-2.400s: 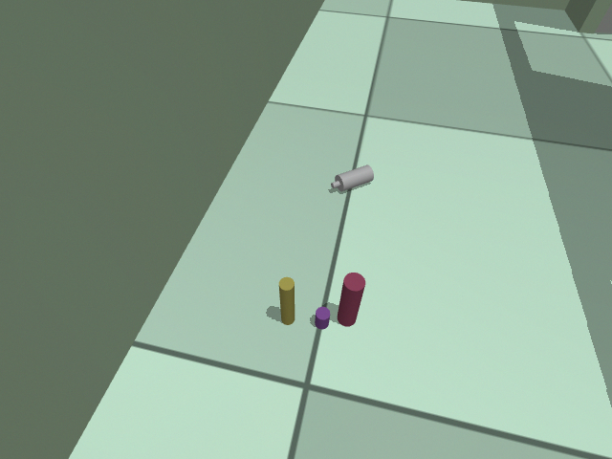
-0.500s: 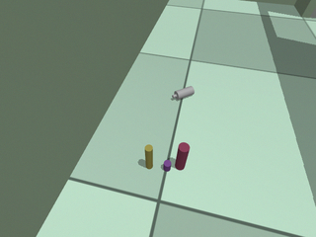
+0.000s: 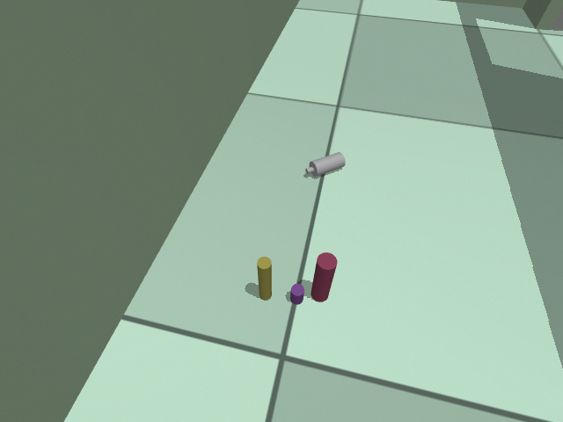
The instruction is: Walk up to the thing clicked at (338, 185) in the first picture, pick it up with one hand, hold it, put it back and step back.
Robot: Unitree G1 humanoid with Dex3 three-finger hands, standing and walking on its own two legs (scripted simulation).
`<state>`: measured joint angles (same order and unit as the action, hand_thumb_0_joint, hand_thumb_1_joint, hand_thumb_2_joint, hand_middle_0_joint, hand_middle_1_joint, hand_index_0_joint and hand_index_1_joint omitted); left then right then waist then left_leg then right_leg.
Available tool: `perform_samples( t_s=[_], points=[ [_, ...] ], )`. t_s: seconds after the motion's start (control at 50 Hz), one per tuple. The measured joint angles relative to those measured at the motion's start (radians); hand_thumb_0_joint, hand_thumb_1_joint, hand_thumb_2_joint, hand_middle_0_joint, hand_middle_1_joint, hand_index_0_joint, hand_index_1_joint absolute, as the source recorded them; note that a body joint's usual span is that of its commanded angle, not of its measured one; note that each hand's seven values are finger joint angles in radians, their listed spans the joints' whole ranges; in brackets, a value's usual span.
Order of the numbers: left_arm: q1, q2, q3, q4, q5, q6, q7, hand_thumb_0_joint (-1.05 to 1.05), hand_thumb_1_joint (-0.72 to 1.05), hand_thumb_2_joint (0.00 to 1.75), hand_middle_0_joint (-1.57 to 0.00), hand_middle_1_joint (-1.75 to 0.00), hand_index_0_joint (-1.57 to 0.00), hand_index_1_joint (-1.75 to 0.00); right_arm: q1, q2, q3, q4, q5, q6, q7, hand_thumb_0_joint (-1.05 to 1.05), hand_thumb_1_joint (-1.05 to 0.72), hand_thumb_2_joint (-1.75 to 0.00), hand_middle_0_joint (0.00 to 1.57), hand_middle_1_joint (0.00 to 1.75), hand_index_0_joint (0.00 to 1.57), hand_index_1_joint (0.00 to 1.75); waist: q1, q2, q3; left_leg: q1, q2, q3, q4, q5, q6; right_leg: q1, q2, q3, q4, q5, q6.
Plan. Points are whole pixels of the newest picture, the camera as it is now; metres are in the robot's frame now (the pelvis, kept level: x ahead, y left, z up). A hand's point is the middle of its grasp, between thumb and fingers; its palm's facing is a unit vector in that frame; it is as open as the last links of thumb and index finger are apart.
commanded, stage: stand
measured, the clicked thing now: (324, 165) +1.39 -0.27 -0.74
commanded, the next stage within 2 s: walk up in 0.02 s
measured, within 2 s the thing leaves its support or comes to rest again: neither
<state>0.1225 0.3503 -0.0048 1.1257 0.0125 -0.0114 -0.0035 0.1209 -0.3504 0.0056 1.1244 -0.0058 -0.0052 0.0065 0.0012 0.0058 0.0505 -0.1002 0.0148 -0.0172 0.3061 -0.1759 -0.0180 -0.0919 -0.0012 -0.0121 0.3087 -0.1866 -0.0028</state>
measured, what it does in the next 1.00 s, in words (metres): steps on the spot, turning right: left foot, then right foot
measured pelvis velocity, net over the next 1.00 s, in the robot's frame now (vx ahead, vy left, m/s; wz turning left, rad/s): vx -0.01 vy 0.05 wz -0.93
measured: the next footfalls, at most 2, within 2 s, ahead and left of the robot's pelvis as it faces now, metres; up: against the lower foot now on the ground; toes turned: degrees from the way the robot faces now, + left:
left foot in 0.30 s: +0.06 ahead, +0.16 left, +0.00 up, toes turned -26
right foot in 0.82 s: -0.07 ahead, -0.03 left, +0.00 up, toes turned -47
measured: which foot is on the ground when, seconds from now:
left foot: down 0.00-0.06, up 0.08-0.28, down 0.30-0.84, up 0.86-1.00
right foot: down 0.00-0.32, up 0.34-0.80, down 0.82-1.00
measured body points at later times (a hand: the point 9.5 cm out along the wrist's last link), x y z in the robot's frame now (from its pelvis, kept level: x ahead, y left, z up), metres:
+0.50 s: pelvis -0.02 +0.10 +0.00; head +0.03 +0.11 +0.44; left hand +0.23 +0.34 -0.12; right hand -0.09 -0.23 -0.09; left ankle +0.02 +0.17 -0.75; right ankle -0.09 -0.05 -0.67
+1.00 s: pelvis -0.01 +0.05 -0.01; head -0.01 +0.01 +0.43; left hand +0.30 +0.13 -0.10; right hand -0.23 -0.18 -0.14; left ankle +0.10 +0.15 -0.69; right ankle -0.10 -0.01 -0.75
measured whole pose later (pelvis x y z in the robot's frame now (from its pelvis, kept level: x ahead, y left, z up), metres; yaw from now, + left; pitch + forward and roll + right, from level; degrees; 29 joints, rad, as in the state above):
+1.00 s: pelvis -0.01 +0.05 -0.01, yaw -53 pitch -2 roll +0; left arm 0.23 0.36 0.03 0.72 0.00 0.00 -0.02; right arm 0.30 -0.41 -0.06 0.78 0.00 0.03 0.05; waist -0.04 0.05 0.11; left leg -0.42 0.07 0.02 1.03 -0.46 -0.01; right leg -0.20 0.07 0.09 0.54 -0.29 -0.04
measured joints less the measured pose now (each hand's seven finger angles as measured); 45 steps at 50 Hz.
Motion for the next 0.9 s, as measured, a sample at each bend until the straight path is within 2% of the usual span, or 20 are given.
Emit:
perform_samples(
  t_s=[0.02,0.08,0.14,0.18,0.24,0.28,0.3,0.32,0.34,0.38,0.4,0.44,0.5,0.56,0.64,0.72,0.8,0.82,0.86,0.9],
  points=[
    [0.0,0.0,0.0,0.0,0.0,0.0,0.0,0.0,0.9,0.9,-0.21,-0.3,-0.21,-0.3,0.0,0.0,0.0,0.0,0.0,0.0,0.0,0.01,-0.91,-0.9,0.2,0.3,0.21,0.3,0.0,0.0,0.0,0.001,0.0,0.001,0.0,0.0,0.0,0.0,0.0,0.0,0.001,-0.001,0.0],
    [0.042,-0.008,0.021,-0.075,0.015,0.012,-0.004,0.0,0.9,0.9,-0.21,-0.3,-0.21,-0.3,-0.035,-0.023,-0.041,-0.053,-0.007,0.02,0.019,0.01,-0.91,-0.9,0.2,0.3,0.21,0.3,0.017,0.022,0.023,-0.052,0.017,0.041,0.11,-0.06,0.01,-0.061,0.023,0.055,0.078,-0.02,-0.003],
    [0.09,-0.018,0.037,-0.136,0.034,0.015,-0.004,0.0,0.9,0.9,-0.21,-0.3,-0.21,-0.3,-0.091,-0.054,-0.072,-0.126,-0.007,0.03,0.023,0.01,-0.91,-0.9,0.2,0.3,0.21,0.3,0.035,0.04,0.058,-0.136,-0.029,-0.02,0.313,-0.259,0.018,-0.119,0.047,0.143,0.126,-0.017,0.003],
    [0.115,-0.013,0.044,-0.17,0.041,0.021,0.0,0.0,0.9,0.9,-0.21,-0.3,-0.21,-0.3,-0.119,-0.061,-0.085,-0.169,-0.004,0.031,0.027,0.01,-0.91,-0.9,0.2,0.3,0.21,0.3,0.041,0.033,0.077,-0.187,-0.057,-0.052,0.41,-0.318,0.019,-0.145,0.054,0.202,0.127,0.001,0.011],
    [0.133,0.007,0.056,-0.219,0.044,0.033,0.008,0.01,0.9,0.9,-0.21,-0.3,-0.21,-0.3,-0.128,-0.065,-0.098,-0.223,-0.005,0.033,0.033,0.01,-0.91,-0.9,0.2,0.3,0.21,0.3,0.041,0.019,0.088,-0.233,-0.059,-0.081,0.451,-0.298,0.019,-0.183,0.068,0.266,0.132,0.02,0.036],
    [0.137,0.021,0.065,-0.256,0.045,0.039,0.01,0.01,0.9,0.9,-0.21,-0.3,-0.21,-0.3,-0.117,-0.067,-0.106,-0.25,-0.008,0.037,0.033,0.01,-0.91,-0.9,0.2,0.3,0.2,0.3,0.043,0.008,0.089,-0.22,-0.057,-0.095,0.39,-0.273,0.018,-0.212,0.079,0.308,0.156,0.019,0.056],
    [0.137,0.029,0.067,-0.273,0.043,0.043,0.009,0.01,0.9,0.9,-0.21,-0.3,-0.21,-0.3,-0.108,-0.068,-0.109,-0.261,-0.01,0.036,0.032,0.01,-0.91,-0.9,0.2,0.3,0.2,0.3,0.041,0.003,0.089,-0.193,-0.054,-0.097,0.316,-0.232,0.019,-0.228,0.086,0.327,0.179,0.011,0.066],
    [0.13,0.041,0.07,-0.286,0.041,0.049,0.01,0.01,0.9,0.9,-0.21,-0.3,-0.21,-0.3,-0.098,-0.06,-0.114,-0.267,-0.015,0.032,0.028,0.01,-0.91,-0.9,0.2,0.3,0.2,0.3,0.034,-0.017,0.096,-0.174,-0.063,-0.081,0.268,-0.122,0.025,-0.242,0.083,0.346,0.215,-0.005,0.067],
    [0.115,0.052,0.075,-0.291,0.039,0.056,0.013,0.01,0.9,0.9,-0.21,-0.3,-0.21,-0.3,-0.084,-0.048,-0.115,-0.272,-0.02,0.029,0.023,0.01,-0.91,-0.9,0.2,0.3,0.2,0.3,0.031,-0.039,0.106,-0.163,-0.073,-0.059,0.263,-0.097,0.033,-0.26,0.085,0.356,0.28,-0.079,0.052],
    [0.1,0.059,0.08,-0.304,0.039,0.065,0.019,0.01,0.9,0.9,-0.21,-0.3,-0.21,-0.3,-0.049,-0.032,-0.109,-0.277,-0.025,0.039,0.02,0.01,-0.91,-0.9,0.2,0.3,0.2,0.3,0.023,-0.04,0.106,-0.144,-0.052,-0.028,0.258,-0.106,0.05,-0.318,0.109,0.286,0.457,-0.231,0.038],
    [0.1,0.062,0.079,-0.311,0.039,0.066,0.017,0.01,0.9,0.9,-0.21,-0.3,-0.21,-0.3,-0.034,-0.026,-0.107,-0.276,-0.025,0.045,0.022,0.01,-0.91,-0.9,0.2,0.3,0.2,0.3,0.014,-0.031,0.101,-0.129,-0.034,-0.018,0.242,-0.105,0.056,-0.344,0.115,0.233,0.542,-0.264,0.035],
    [0.106,0.074,0.081,-0.324,0.035,0.065,0.001,0.01,0.9,0.9,-0.2,-0.3,-0.21,-0.3,-0.002,-0.015,-0.104,-0.275,-0.025,0.052,0.022,0.01,-0.91,-0.9,0.2,0.3,0.21,0.3,-0.005,-0.019,0.086,-0.096,-0.003,0.006,0.188,-0.086,0.06,-0.376,0.112,0.164,0.669,-0.247,0.028],
    [0.116,0.101,0.09,-0.342,0.024,0.065,-0.03,0.01,0.9,0.9,-0.2,-0.3,-0.2,-0.3,0.046,-0.009,-0.1,-0.284,-0.02,0.041,0.017,0.01,-0.91,-0.9,0.2,0.3,0.21,0.3,-0.023,-0.023,0.066,-0.07,0.015,0.052,0.131,-0.062,0.06,-0.38,0.074,0.133,0.734,-0.153,0.018],
    [0.127,0.116,0.092,-0.354,0.021,0.07,-0.051,0.0,0.9,0.9,-0.2,-0.3,-0.2,-0.3,0.08,-0.015,-0.099,-0.298,-0.016,0.029,0.022,0.01,-0.9,-0.9,0.2,0.3,0.21,0.3,-0.033,-0.034,0.06,-0.051,0.016,0.116,0.109,-0.06,0.064,-0.341,0.023,0.114,0.655,-0.107,0.023],
    [0.126,0.106,0.078,-0.353,0.024,0.081,-0.061,0.01,0.9,0.9,-0.2,-0.3,-0.2,-0.3,0.126,-0.038,-0.102,-0.332,-0.022,0.017,0.032,0.01,-0.9,-0.9,0.2,0.3,0.21,0.3,-0.052,-0.021,0.058,-0.041,0.026,0.199,0.115,-0.08,0.07,-0.296,-0.015,0.063,0.534,-0.147,0.028],
    [0.102,0.089,0.061,-0.362,0.023,0.071,-0.068,0.01,0.9,0.9,-0.2,-0.3,-0.2,-0.3,0.172,-0.068,-0.107,-0.356,-0.013,0.01,0.037,0.01,-0.9,-0.9,0.2,0.3,0.21,0.3,-0.078,0.008,0.062,-0.053,0.05,0.261,0.157,-0.115,0.062,-0.264,-0.026,0.015,0.435,-0.181,0.011],
    [0.076,0.082,0.06,-0.378,0.02,0.05,-0.065,0.01,0.9,0.9,-0.2,-0.3,-0.2,-0.3,0.207,-0.083,-0.107,-0.365,0.003,0.016,0.039,0.01,-0.9,-0.9,0.2,0.3,0.21,0.3,-0.093,0.018,0.06,-0.083,0.087,0.318,0.258,-0.183,0.04,-0.211,-0.024,-0.011,0.33,-0.175,-0.021],
    [0.07,0.079,0.061,-0.382,0.02,0.043,-0.062,0.01,0.9,0.9,-0.2,-0.3,-0.2,-0.3,0.214,-0.086,-0.107,-0.366,0.006,0.02,0.04,0.01,-0.9,-0.9,0.2,0.3,0.21,0.3,-0.095,0.024,0.059,-0.095,0.103,0.328,0.299,-0.208,0.031,-0.193,-0.016,-0.012,0.296,-0.146,-0.027],
    [0.052,0.057,0.06,-0.389,0.022,0.023,-0.054,0.01,0.9,0.9,-0.2,-0.3,-0.2,-0.3,0.216,-0.093,-0.111,-0.356,0.013,0.033,0.037,0.01,-0.91,-0.9,0.2,0.3,0.21,0.3,-0.105,0.069,0.08,-0.135,0.149,0.274,0.439,-0.259,0.026,-0.177,0.028,-0.023,0.302,-0.132,-0.026],
    [0.061,0.046,0.055,-0.409,0.018,0.006,-0.044,0.01,0.9,0.9,-0.2,-0.3,-0.2,-0.3,0.21,-0.079,-0.099,-0.339,0.011,0.051,0.035,0.01,-0.91,-0.9,0.2,0.3,0.2,0.3,-0.082,0.055,0.077,-0.2,0.096,0.173,0.613,-0.345,0.009,-0.177,0.039,0.014,0.321,-0.146,-0.037]
  ],
)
